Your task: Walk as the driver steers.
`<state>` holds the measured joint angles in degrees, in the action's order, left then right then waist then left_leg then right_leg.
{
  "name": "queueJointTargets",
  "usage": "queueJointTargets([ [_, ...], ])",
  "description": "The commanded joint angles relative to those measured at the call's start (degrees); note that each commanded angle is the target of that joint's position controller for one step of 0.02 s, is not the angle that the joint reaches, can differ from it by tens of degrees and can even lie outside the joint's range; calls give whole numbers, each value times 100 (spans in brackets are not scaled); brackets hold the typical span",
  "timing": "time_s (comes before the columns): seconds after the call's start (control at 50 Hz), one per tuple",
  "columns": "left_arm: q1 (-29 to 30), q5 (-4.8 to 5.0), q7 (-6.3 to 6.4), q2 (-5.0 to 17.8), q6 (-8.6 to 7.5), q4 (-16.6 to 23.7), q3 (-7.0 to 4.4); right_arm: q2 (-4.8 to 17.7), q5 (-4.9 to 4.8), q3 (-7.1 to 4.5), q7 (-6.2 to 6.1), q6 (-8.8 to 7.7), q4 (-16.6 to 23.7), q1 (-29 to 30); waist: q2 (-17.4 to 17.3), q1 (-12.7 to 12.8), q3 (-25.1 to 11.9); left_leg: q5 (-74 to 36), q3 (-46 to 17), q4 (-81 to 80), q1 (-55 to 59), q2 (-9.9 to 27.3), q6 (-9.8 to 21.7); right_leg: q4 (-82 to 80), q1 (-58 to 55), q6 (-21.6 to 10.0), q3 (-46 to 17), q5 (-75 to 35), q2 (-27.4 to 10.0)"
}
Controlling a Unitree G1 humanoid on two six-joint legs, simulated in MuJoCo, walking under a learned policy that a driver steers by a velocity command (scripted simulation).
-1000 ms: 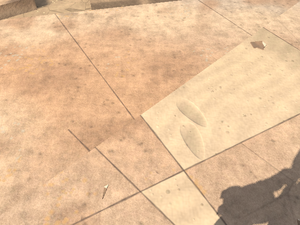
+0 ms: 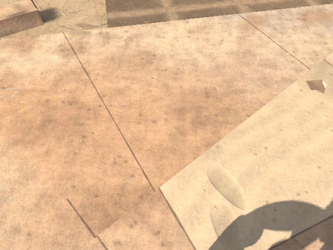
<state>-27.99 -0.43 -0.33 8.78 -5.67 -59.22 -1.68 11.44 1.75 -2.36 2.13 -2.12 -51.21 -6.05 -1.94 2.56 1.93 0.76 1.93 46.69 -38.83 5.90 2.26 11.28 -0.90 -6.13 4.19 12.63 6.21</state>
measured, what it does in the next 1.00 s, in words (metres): walks ahead: left foot, then right foot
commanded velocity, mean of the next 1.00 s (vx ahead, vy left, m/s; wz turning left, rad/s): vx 0.50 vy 0.00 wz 0.00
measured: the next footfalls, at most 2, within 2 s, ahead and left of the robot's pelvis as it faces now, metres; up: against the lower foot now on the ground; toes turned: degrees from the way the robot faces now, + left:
left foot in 0.20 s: +0.30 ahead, +0.10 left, +0.00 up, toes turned +4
right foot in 0.76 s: +0.59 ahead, -0.07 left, +0.00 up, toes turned -4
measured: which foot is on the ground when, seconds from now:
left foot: up 0.00-0.18, down 0.20-0.78, up 0.80-1.00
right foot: down 0.00-0.22, up 0.24-0.74, down 0.76-1.00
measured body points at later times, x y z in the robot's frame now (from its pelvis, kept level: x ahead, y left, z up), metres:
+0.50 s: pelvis +0.28 +0.05 +0.00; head +0.30 +0.06 +0.45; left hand +0.39 +0.29 -0.14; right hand +0.23 -0.19 -0.14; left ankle +0.26 +0.10 -0.74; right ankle +0.39 -0.11 -0.67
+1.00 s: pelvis +0.55 -0.01 +0.00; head +0.57 -0.02 +0.45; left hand +0.54 +0.25 -0.14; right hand +0.63 -0.26 -0.14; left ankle +0.61 +0.15 -0.68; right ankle +0.55 -0.06 -0.74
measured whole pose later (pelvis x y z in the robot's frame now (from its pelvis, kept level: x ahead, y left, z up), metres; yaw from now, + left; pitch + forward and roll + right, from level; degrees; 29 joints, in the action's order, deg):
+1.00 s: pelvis +0.55 -0.01 +0.00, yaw +0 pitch -1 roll +0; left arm -21.1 -0.5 0.4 11.4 -4.9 -59.9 -3.3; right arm 12.9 2.3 -3.3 1.1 -2.4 -54.5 -12.6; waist -1.8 0.5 2.6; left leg 11.7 -0.6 54.9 -30.8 4.8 2.3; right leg 17.9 7.2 -6.1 5.9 10.1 4.4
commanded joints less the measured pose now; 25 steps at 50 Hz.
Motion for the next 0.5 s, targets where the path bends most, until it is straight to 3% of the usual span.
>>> queueJointTargets([
  [0.02, -404, -12, 61, 668, -74, 102, -81, 138, -36, 30, 13, -57, 457, 747, 480, 38, 463, -340, 255, -655, -26, -215, 8, -363, 150, -417, -786, -2556, -1585],
  [0.08, -612, -76, 122, 716, -37, -32, -75, 189, -47, 32, -2, -84, 594, 1123, 523, 115, 527, -61, 303, -1082, -31, -336, 149, -130, -457, -476, -776, -3083, -1753],
  [0.12, -534, -110, 157, 781, -20, -82, -86, 236, -56, 11, -24, -124, 619, 1079, 564, -3, 494, 362, 361, -1338, 281, -474, 319, 194, -712, -465, -705, -3862, -1841],
  [0.16, -360, -116, 181, 895, -15, -99, -108, 391, -54, -78, -102, -164, 403, 333, 682, -358, 100, 807, 493, -1546, 1429, -826, 538, 1114, -673, -338, -571, -5330, -1802],
  [0.18, -260, -96, 173, 951, 5, -104, -118, 512, -43, -158, -156, -208, 99, -576, 613, -739, -346, 666, 540, -1888, 2477, -978, 680, 2098, -473, -253, -448, -5453, -1671],
  [0.2, -167, -45, 159, 914, -4, -22, -96, 795, 70, -273, -220, -261, -184, -1583, 496, -1137, -897, 683, -33, -1929, 4013, -431, 914, 3422, 557, -167, -341, -4234, -1490],
  [0.22, -653, 192, 94, 361, -3, 164, 20, 1434, 229, -441, -259, -267, -257, -2332, -646, -1053, -1859, 1154, -2632, -2051, 5916, 1449, 1647, 5837, 2584, 123, 77, -1036, -674],
  [0.24, -654, 104, 96, 705, 7, 81, -102, 1240, 1, -414, -170, -185, -272, -2117, -462, -947, -2080, 1279, -4193, -2889, 5827, 1842, 1901, 6839, 3380, 79, -538, 1601, -193],
  [0.26, -53, 25, 103, 828, 22, 272, -164, 1033, -109, -346, -153, -167, -222, -1447, -163, -679, -1036, 1639, -3278, -3087, 4953, 1559, 1681, 6872, 3814, 25, -743, 1073, -590],
  [0.28, 348, -10, 70, 794, -4, 391, -159, 660, -112, -247, -132, -199, -137, -993, 58, -551, -467, 1335, -2606, -3345, 4109, 1363, 1509, 6536, 3752, 13, -723, 638, -791],
  [0.3, 472, -39, 51, 689, 27, 399, -172, 445, -85, -181, -133, -242, -161, -825, 117, -357, -131, 951, -2084, -3521, 3497, 1082, 1282, 6178, 3518, 18, -706, 453, -963],
  [0.34, 267, -169, -19, 429, 198, 332, -146, 181, -90, -83, -169, -321, -334, -944, -44, -73, 19, 515, -1413, -3715, 2808, 708, 1017, 5703, 2999, 123, -663, 324, -1105],
  [0.38, 385, -178, -71, 373, 296, 385, -153, 322, -99, -98, -184, -405, -485, -1264, -54, 6, 80, -6, -1095, -3803, 2700, 578, 1036, 5486, 3083, 212, -531, 139, -1114],
  [0.42, 885, -174, -90, 451, 351, 565, -166, 486, -98, -119, -191, -429, -554, -1495, -78, -30, 233, -122, -864, -3937, 2734, 489, 1025, 5053, 3478, 308, -427, -297, -1213],
  [0.5, 2010, -103, -101, 466, 339, 908, -117, 456, -118, -62, -188, -411, -636, -1902, -105, -281, 396, -707, -573, -3987, 3063, 314, 888, 3675, 3789, 437, -207, -1159, -1202],
])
